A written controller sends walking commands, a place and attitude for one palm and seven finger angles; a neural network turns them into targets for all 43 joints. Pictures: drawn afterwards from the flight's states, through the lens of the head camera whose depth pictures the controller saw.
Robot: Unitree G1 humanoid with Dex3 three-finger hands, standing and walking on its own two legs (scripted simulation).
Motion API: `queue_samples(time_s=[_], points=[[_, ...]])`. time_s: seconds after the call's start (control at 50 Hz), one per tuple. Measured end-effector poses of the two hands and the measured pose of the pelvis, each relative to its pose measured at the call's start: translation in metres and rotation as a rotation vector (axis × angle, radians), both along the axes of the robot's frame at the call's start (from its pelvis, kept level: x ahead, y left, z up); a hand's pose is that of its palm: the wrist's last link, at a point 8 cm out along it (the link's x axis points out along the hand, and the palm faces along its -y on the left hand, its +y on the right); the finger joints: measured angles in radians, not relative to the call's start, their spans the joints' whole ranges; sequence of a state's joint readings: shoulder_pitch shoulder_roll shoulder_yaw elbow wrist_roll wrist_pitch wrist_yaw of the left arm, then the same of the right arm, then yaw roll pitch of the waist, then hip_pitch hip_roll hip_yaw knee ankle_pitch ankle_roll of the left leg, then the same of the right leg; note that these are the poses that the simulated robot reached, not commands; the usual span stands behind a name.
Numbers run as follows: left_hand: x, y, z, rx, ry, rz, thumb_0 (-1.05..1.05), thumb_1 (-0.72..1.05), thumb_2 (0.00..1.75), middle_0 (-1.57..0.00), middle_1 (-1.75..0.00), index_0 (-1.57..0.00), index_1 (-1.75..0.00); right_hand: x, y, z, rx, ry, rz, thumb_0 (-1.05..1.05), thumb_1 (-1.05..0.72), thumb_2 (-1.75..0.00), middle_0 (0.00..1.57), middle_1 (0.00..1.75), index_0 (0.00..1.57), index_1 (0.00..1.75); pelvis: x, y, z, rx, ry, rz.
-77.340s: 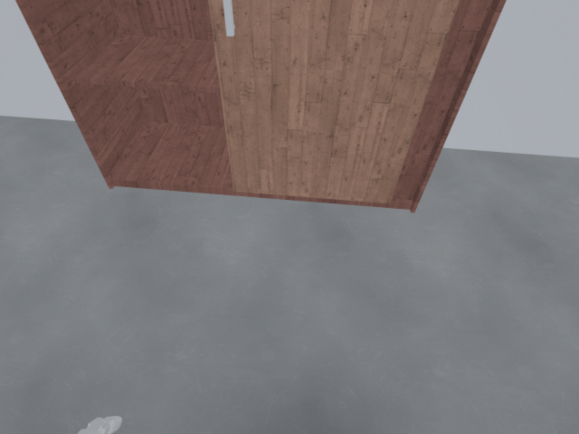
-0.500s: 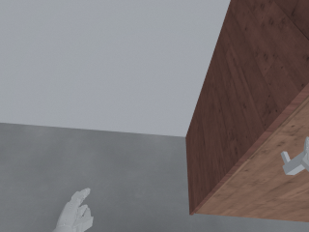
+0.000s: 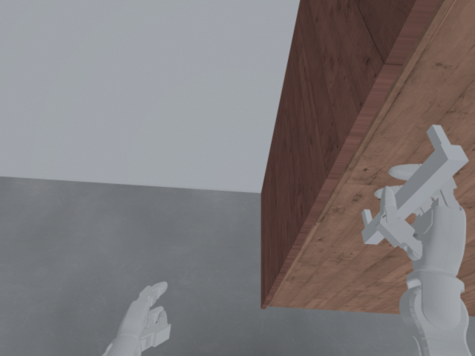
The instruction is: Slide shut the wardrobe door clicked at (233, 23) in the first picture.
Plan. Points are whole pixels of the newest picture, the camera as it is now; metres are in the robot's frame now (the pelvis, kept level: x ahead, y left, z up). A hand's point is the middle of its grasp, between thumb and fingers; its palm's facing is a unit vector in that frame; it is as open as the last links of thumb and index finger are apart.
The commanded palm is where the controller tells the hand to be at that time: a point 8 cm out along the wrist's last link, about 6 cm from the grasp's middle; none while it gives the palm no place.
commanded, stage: stop walking and hold the door there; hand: right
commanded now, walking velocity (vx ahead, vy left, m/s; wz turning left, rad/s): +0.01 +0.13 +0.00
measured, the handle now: (398, 193) +0.32 -0.20 +0.14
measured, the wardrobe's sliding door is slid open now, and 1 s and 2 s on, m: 0.00 0.00 0.00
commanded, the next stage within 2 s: loosen the grip on the handle in 0.60 s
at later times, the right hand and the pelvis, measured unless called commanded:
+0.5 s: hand (384, 218) +0.28 -0.17 +0.14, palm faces +0.27 +0.95 -0.15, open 5.9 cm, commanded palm +0.24 -0.21 +0.14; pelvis +0.00 +0.01 +0.01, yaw +1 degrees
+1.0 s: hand (395, 220) +0.28 -0.18 +0.14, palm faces +0.34 +0.93 -0.13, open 10.9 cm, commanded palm +0.24 -0.22 +0.15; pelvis -0.03 +0.02 +0.00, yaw -1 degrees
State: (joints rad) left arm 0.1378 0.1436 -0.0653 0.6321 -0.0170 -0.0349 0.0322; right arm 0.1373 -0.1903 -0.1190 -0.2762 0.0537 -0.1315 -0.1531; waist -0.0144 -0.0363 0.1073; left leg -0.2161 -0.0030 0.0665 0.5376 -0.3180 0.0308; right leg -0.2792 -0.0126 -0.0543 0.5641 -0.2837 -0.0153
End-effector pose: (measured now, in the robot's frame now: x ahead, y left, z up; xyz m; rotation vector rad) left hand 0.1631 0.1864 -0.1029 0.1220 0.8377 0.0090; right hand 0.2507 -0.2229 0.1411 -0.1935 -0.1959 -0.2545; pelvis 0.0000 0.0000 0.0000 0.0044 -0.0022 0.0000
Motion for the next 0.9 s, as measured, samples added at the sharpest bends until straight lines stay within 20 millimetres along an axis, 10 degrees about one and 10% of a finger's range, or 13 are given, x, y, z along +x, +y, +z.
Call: queue_samples(time_s=[0.28,0.7,0.9], points=[[0.005,0.011,0.030,0.086,-0.066,0.020,0.01,0.90,0.90,-0.20,-0.30,-0.21,-0.30,0.001,-0.001,0.000,0.043,0.018,0.046,-0.03,-0.72,-0.79,0.45,1.40,0.32,1.40,-0.003,-0.009,0.008,-0.011,0.004,0.013],[-0.015,0.061,0.024,0.120,-0.032,0.116,0.01,0.91,0.90,-0.20,-0.30,-0.20,-0.30,-0.001,0.003,0.003,0.005,0.057,-0.016,-0.05,-0.72,-0.78,0.45,1.40,0.30,1.40,0.000,0.009,0.011,0.007,0.003,0.008],[-0.010,0.052,0.034,0.080,-0.196,0.023,0.01,0.90,0.90,-0.20,-0.30,-0.20,-0.30,-0.007,-0.008,0.005,0.072,0.035,-0.055,-0.02,-0.35,-0.64,0.47,1.41,0.35,1.36,-0.024,0.013,0.004,-0.014,-0.015,-0.014]])
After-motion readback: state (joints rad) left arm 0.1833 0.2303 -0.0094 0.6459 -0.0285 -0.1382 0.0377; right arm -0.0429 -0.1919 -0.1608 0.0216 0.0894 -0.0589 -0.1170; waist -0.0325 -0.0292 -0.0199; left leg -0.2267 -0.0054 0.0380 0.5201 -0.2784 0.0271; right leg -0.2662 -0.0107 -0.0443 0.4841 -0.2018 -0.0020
